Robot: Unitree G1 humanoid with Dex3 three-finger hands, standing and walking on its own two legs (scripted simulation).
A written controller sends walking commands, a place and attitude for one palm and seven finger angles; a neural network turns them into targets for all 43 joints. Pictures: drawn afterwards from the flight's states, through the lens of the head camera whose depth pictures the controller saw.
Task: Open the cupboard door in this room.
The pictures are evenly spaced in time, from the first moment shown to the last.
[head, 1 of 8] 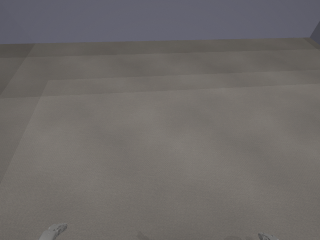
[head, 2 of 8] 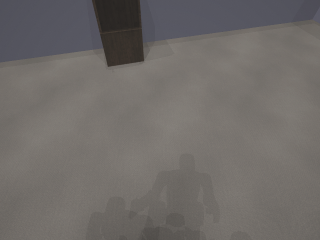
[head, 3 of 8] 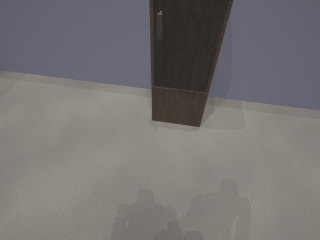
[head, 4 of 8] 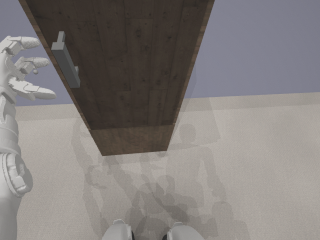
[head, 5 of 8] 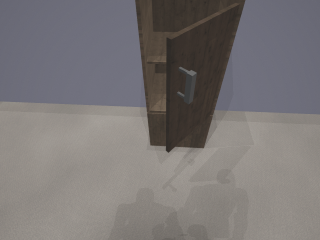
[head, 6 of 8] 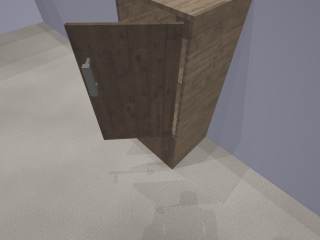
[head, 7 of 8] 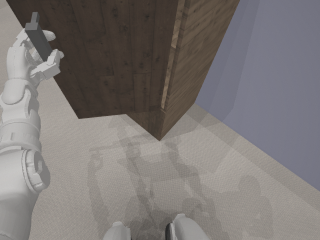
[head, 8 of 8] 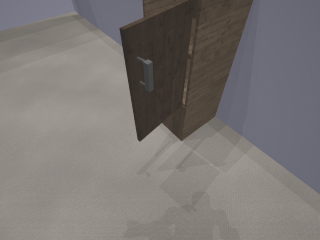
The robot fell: no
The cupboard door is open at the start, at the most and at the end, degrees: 0 99 98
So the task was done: yes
